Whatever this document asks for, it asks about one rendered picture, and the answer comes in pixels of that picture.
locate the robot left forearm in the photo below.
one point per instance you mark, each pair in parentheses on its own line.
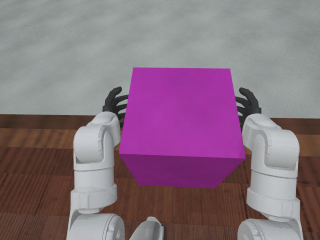
(93,161)

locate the robot left upper arm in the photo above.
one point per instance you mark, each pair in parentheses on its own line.
(97,226)

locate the robot right upper arm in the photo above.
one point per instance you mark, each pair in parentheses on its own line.
(263,229)

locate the left robot shin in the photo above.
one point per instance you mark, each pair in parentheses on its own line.
(150,218)

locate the left robot thigh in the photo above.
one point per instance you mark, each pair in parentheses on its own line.
(148,230)

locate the right robot hand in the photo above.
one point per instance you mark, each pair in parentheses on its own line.
(251,105)

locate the robot right forearm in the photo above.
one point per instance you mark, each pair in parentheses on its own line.
(274,165)

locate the left robot hand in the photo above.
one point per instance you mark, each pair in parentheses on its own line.
(111,103)

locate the carton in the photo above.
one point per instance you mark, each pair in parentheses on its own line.
(181,127)

